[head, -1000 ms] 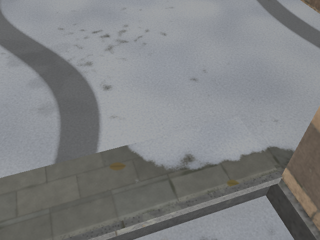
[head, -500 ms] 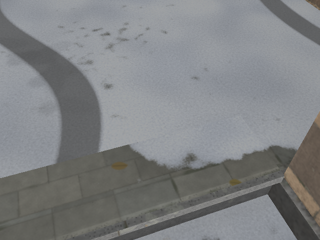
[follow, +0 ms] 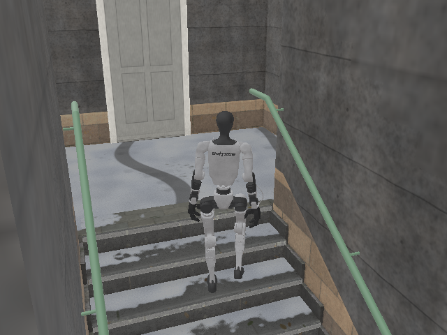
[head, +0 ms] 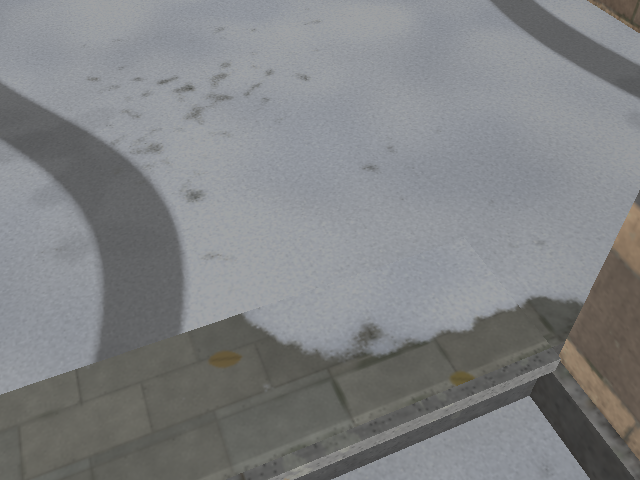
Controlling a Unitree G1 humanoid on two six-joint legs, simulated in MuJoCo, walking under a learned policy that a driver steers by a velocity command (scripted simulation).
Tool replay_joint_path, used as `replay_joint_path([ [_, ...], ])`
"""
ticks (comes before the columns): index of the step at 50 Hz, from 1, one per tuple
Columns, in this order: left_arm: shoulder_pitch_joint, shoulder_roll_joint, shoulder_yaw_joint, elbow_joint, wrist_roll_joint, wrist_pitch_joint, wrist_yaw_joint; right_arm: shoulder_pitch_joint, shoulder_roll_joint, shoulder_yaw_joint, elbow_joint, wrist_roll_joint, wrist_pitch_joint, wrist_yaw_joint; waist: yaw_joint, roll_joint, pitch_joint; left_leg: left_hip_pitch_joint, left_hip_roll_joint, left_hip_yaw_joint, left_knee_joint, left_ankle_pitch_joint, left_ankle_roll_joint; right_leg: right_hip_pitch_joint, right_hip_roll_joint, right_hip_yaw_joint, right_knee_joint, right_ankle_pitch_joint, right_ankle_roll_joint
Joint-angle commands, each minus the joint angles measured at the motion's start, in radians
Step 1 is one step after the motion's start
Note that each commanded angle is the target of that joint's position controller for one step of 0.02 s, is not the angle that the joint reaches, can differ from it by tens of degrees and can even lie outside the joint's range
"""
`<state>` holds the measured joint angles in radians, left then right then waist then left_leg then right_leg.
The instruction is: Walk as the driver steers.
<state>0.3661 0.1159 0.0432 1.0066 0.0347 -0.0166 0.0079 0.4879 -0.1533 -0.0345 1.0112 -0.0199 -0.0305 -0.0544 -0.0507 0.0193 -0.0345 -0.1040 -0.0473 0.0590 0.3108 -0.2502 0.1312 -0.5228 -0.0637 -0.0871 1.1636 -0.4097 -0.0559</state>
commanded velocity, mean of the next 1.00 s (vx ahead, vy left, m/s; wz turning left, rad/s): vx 0.45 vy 0.00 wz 0.31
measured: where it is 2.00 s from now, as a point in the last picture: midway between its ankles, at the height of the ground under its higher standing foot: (219, 273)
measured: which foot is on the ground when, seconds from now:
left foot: down 0.00-0.34, up 0.36-1.00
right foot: up 0.00-0.28, down 0.30-1.00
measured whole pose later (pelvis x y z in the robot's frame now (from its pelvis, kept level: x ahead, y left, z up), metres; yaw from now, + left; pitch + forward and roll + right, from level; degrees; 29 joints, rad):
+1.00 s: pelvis +0.40 -0.16 +0.18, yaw +14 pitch +4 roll +7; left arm 0.32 0.22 -0.03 1.01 0.10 -0.08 -0.15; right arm 0.13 -0.15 0.01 0.91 0.02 0.11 0.10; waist -0.13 -0.03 -0.04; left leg -1.27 0.07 0.06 1.86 -0.18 0.15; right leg 0.06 -0.17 -0.38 0.14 -0.26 0.03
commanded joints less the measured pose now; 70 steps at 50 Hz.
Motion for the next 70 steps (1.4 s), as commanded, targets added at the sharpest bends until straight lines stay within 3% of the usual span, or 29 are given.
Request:
replay_joint_path([
  [1,-0.125,0.024,0.018,-0.147,-0.004,-0.032,-0.012,0.073,-0.134,-0.039,0.024,-0.017,-0.031,0.0,0.03,0.056,0.155,0.093,0.363,-0.378,-0.217,-0.325,0.183,-0.511,-0.034,0.075,0.532,-0.018,-0.02],
  [6,-0.359,0.012,-0.007,-0.339,0.005,-0.029,0.019,0.112,-0.093,-0.009,0.075,-0.018,-0.101,-0.002,0.007,0.034,0.185,0.187,0.414,-0.328,-0.227,-0.297,0.146,-0.955,-0.067,0.115,0.873,-0.139,-0.035],
  [7,-0.486,-0.013,-0.073,-0.382,-0.014,-0.013,-0.019,0.278,0.113,0.061,0.197,-0.104,-0.085,0.047,-0.092,0.034,0.035,0.298,0.399,-0.324,-0.118,-0.063,0.093,-1.126,-0.086,0.297,0.856,-0.28,-0.204],
  [9,-0.499,-0.06,-0.118,-0.434,0.003,-0.02,-0.044,0.227,0.006,0.039,0.208,-0.134,-0.081,0.068,-0.038,0.0,0.048,0.239,0.396,-0.24,-0.152,-0.05,0.091,-1.239,-0.09,0.256,0.789,-0.319,-0.286],
  [10,-0.53,-0.056,-0.098,-0.531,-0.051,-0.019,0.001,0.099,-0.237,-0.032,0.102,-0.022,-0.101,0.045,0.042,0.107,0.18,0.092,0.446,-0.186,-0.38,-0.315,0.074,-1.036,-0.106,0.034,0.678,-0.247,-0.129],
  [12,-0.453,-0.001,-0.1,-0.514,-0.062,-0.019,-0.015,-0.056,-0.137,0.011,0.079,0.071,-0.093,0.023,0.099,0.013,0.246,-0.44,0.279,-0.025,-0.59,-0.301,0.102,-0.385,-0.14,-0.071,0.254,-0.006,-0.098],
  [13,-0.427,-0.03,-0.101,-0.499,-0.07,-0.017,-0.014,-0.074,-0.15,0.007,0.051,0.092,-0.085,0.021,0.077,0.006,0.185,-0.511,0.259,-0.023,-0.574,-0.014,0.129,-0.05,-0.096,-0.103,0.123,0.041,-0.107],
  [14,-0.683,0.036,-0.129,-0.5,-0.012,0.032,-0.112,0.008,-0.216,0.02,0.065,-0.02,-0.1,0.121,0.12,0.001,-0.138,-0.511,0.328,-0.083,-0.399,0.487,0.107,0.039,0.054,-0.085,0.184,-0.207,-0.056],
  [15,-0.433,0.052,-0.109,-0.403,-0.004,0.027,-0.15,-0.09,-0.368,-0.026,-0.015,-0.007,-0.103,0.151,0.199,0.125,-0.199,-0.176,0.336,0.003,-0.202,0.953,0.085,0.037,0.097,-0.12,0.076,-0.036,-0.065],
  [16,-0.289,0.12,-0.094,-0.296,0.002,0.009,-0.14,-0.066,-0.381,-0.044,-0.011,0.002,-0.105,0.163,0.203,0.182,-0.298,-0.14,0.267,0.014,0.006,1.265,0.055,0.154,0.115,-0.048,-0.099,0.046,-0.089],
  [17,-0.012,0.241,-0.068,-0.176,0.022,-0.005,-0.106,0.054,-0.238,-0.009,-0.034,-0.07,-0.118,0.187,0.253,-0.064,-0.444,-0.523,0.182,-0.104,0.407,1.024,0.031,0.567,-0.041,0.324,-0.238,0.207,-0.184],
  [18,0.296,0.357,-0.039,-0.032,0.033,-0.013,-0.076,0.133,-0.104,0.013,-0.04,-0.061,-0.104,0.202,0.252,-0.267,-0.621,-0.677,0.037,-0.178,0.756,0.174,0.016,0.827,-0.293,0.841,-0.578,0.391,-0.266],
  [19,0.39,0.394,-0.006,0.034,0.039,-0.039,-0.075,0.105,-0.126,-0.025,-0.018,-0.001,-0.083,0.186,0.283,-0.307,-0.471,-0.767,-0.038,-0.397,1.311,0.261,-0.016,0.622,-0.333,1.021,-0.72,0.201,-0.202],
  [21,-0.017,0.306,-0.023,0.034,-0.035,-0.081,-0.071,-0.036,-0.027,-0.001,-0.031,-0.007,-0.055,0.145,0.112,-0.332,-0.152,-0.915,0.033,-0.336,1.69,0.366,0.022,0.165,-0.26,0.729,-0.733,-0.316,-0.147],
  [23,-0.248,0.052,-0.065,0.04,-0.018,-0.083,-0.094,-0.131,-0.003,0.03,-0.067,0.001,-0.013,0.135,0.013,-0.003,-0.186,-0.969,0.076,-0.263,1.792,0.38,0.082,0.071,-0.295,0.529,-0.733,-0.101,-0.141],
  [26,-0.245,-0.057,-0.088,0.086,0.003,-0.119,-0.077,-0.192,0.002,0.051,-0.088,0.026,0.021,0.138,-0.065,-0.004,-0.11,-1.084,0.119,-0.263,1.838,0.273,0.149,0.041,-0.266,0.285,-0.764,0.18,-0.093],
  [30,-0.117,0.015,-0.076,0.118,0.071,-0.12,-0.07,-0.293,0.039,0.082,-0.087,0.044,0.041,0.145,-0.018,-0.143,0.017,-1.329,0.083,-0.202,2.14,0.027,0.156,0.177,-0.232,0.068,-0.921,0.156,-0.131],
  [34,-0.027,0.034,-0.098,0.149,0.13,-0.104,-0.106,-0.425,0.002,0.095,-0.131,0.067,0.029,0.119,-0.006,-0.024,0.048,-1.521,0.065,-0.185,1.985,0.189,0.204,0.308,-0.195,-0.026,-0.973,0.127,-0.101],
  [39,0.146,0.118,-0.083,0.172,0.112,-0.099,-0.125,-0.485,-0.008,0.087,-0.18,0.041,0.065,0.099,0.008,-0.076,0.018,-1.522,0.11,-0.104,1.716,0.262,0.19,0.529,-0.215,-0.101,-1.012,0.412,0.011],
  [42,0.047,0.206,-0.061,0.06,0.068,-0.089,-0.155,-0.402,-0.032,0.073,-0.157,0.058,0.107,0.118,-0.041,-0.04,-0.004,-1.56,0.138,-0.173,1.721,0.185,0.104,0.756,-0.398,-0.085,-1.013,0.955,0.02],
  [45,-0.074,0.221,-0.058,-0.048,0.045,-0.088,-0.153,-0.404,-0.029,0.032,-0.147,0.053,0.112,0.136,-0.08,-0.135,-0.004,-1.488,0.1,-0.07,1.771,0.111,0.036,0.753,-0.329,-0.224,-0.964,1.034,0.067],
  [50,-0.143,0.282,-0.035,-0.097,0.066,-0.066,-0.154,-0.56,0.003,0.07,-0.234,0.02,0.147,0.178,-0.108,-0.237,-0.002,-1.148,0.16,0.051,1.29,-0.036,0.004,0.628,-0.333,-0.284,-1.023,1.122,-0.067],
  [54,-0.067,0.411,0.03,-0.094,0.045,-0.071,-0.118,-0.391,-0.013,0.07,-0.212,0.009,0.035,0.183,-0.05,-0.278,-0.054,-1.085,-0.012,0.166,1.084,-0.343,-0.033,0.872,-0.384,-0.301,-0.895,1.275,-0.239],
  [56,-0.06,0.415,0.04,-0.089,0.067,-0.056,-0.093,-0.341,0.001,0.078,-0.237,0.008,-0.002,0.167,-0.058,-0.272,-0.057,-1.049,-0.044,0.144,1.058,-0.307,0.035,0.912,-0.379,-0.27,-0.834,1.294,-0.21],
  [59,0.025,0.301,0.02,-0.17,0.133,-0.047,-0.06,-0.124,-0.198,0.009,-0.193,0.033,-0.013,0.121,-0.076,-0.014,-0.263,-0.373,-0.149,-0.193,0.787,-0.057,0.14,0.398,-0.199,-0.207,-0.355,1.227,-0.062],
  [60,-0.023,0.272,0.027,-0.213,0.147,-0.031,-0.086,0.011,-0.283,-0.006,-0.163,0.029,-0.022,0.099,-0.12,0.149,-0.257,-0.033,-0.039,-0.485,0.519,-0.01,0.228,-0.052,0.016,-0.12,-0.03,0.423,0.035],
  [62,-0.205,0.302,0.044,-0.254,0.095,-0.029,-0.144,0.292,-0.411,-0.057,-0.087,0.021,-0.045,0.101,-0.174,0.238,-0.309,0.082,0.076,-0.7,0.333,0.432,0.239,-0.3,0.232,0.2,0.845,0.165,0.058],
  [66,-0.514,0.298,0.035,-0.402,0.074,-0.096,-0.092,0.198,-0.158,0.04,-0.021,0.019,-0.077,0.145,-0.127,0.099,-0.071,-0.179,0.098,-0.793,0.479,0.224,0.215,-0.642,0.194,0.324,1.265,-0.114,-0.003],
  [70,-0.356,0.218,-0.017,-0.393,0.057,-0.075,-0.048,-0.14,-0.163,0.034,-0.029,-0.059,-0.109,0.154,0.106,-0.109,0.032,-0.574,-0.014,-0.609,0.258,-0.151,0.106,-0.473,0.056,0.265,0.743,0.084,-0.087],
])
Velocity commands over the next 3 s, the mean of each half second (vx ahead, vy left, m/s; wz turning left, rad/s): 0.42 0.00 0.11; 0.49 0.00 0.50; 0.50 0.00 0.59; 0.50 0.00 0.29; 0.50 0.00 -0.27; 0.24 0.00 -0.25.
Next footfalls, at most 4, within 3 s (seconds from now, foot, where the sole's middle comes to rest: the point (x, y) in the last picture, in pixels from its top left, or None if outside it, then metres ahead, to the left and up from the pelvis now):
0.30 right None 0.34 -0.26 -0.61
1.12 left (297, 404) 0.54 0.05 -0.44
1.60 right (302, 253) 0.88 0.04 -0.44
2.00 left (108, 273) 0.85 0.42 -0.44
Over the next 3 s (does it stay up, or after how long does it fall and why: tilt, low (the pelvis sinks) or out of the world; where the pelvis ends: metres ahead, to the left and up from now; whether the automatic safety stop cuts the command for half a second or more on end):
stays up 1.21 0.46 0.33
